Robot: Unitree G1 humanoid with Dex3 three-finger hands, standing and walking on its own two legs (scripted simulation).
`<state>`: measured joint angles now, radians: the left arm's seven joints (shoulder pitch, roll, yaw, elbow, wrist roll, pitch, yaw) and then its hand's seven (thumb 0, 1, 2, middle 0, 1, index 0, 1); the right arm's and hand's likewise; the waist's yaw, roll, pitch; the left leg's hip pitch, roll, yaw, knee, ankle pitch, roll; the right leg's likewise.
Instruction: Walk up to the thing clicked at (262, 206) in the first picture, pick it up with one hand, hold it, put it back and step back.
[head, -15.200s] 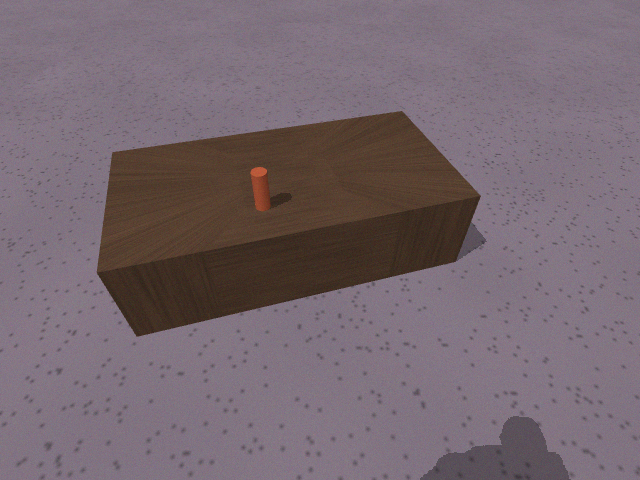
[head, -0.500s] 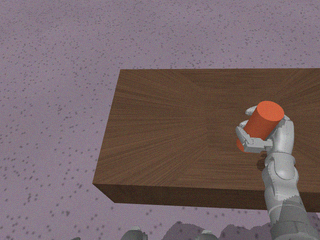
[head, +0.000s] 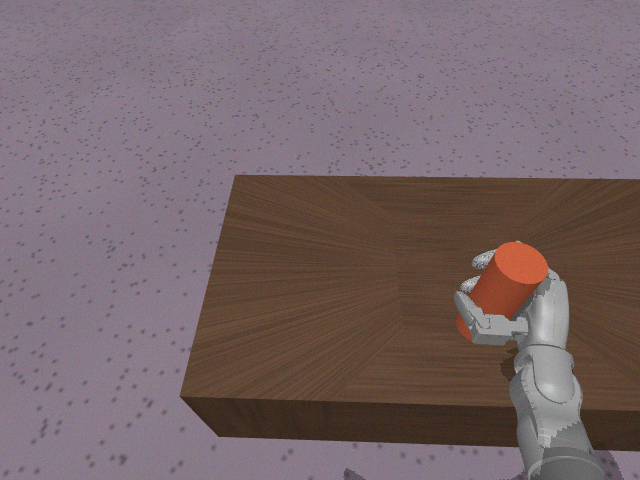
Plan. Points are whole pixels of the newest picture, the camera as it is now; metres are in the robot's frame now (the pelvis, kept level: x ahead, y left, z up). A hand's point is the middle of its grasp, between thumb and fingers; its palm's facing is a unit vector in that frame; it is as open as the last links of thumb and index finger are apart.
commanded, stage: lift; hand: right
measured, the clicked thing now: (495, 297) +0.37 -0.18 +0.05
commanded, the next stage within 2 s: hold in 0.26 s
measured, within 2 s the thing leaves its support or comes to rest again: neither
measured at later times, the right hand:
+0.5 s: hand (492, 297) +0.36 -0.17 +0.07, palm faces +0.19 +0.98 -0.01, open 7.6 cm
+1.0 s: hand (499, 300) +0.35 -0.17 +0.08, palm faces +0.20 +0.98 -0.01, open 7.6 cm
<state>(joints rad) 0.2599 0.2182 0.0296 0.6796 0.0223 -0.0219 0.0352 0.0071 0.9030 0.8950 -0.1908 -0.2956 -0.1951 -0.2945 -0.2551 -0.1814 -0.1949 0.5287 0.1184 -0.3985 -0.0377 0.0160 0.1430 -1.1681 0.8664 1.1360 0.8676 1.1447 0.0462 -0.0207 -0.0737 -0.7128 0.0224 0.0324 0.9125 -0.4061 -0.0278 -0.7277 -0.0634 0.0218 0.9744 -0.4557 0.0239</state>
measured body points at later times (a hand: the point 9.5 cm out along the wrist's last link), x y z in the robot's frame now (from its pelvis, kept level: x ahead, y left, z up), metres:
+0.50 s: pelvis +0.01 +0.00 +0.01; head +0.06 +0.00 +0.46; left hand +0.13 +0.25 -0.10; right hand +0.34 -0.22 +0.07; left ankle +0.02 +0.14 -0.68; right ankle +0.01 -0.13 -0.68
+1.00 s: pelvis +0.01 +0.00 +0.02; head +0.05 +0.00 +0.47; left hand +0.14 +0.24 -0.09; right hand +0.33 -0.23 +0.08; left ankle +0.02 +0.14 -0.68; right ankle +0.01 -0.13 -0.68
